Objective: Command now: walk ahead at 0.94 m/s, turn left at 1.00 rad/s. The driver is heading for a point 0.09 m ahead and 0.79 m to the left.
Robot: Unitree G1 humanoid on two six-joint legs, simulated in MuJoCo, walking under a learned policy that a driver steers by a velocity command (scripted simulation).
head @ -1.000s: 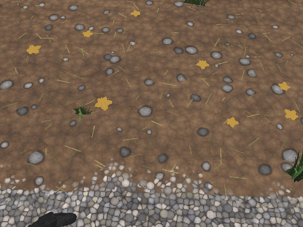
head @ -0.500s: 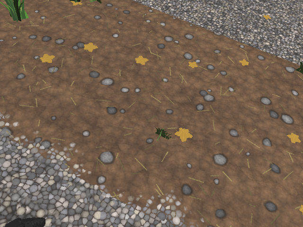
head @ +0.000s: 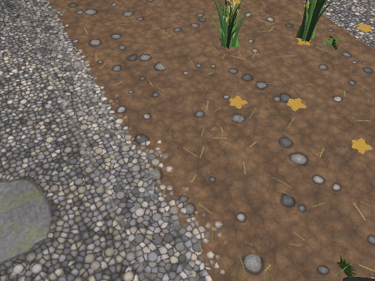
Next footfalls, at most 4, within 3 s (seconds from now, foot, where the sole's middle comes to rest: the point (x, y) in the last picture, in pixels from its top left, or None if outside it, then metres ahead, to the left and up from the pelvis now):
0.16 left None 0.31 0.11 -0.76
0.58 right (193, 201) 0.79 0.08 -0.76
1.06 left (83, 176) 0.87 0.55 -0.76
1.48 right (29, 117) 1.17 0.90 -0.76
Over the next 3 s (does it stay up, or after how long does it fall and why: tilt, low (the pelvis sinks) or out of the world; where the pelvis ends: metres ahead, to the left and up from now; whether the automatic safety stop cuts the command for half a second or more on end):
stays up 0.72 1.57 0.03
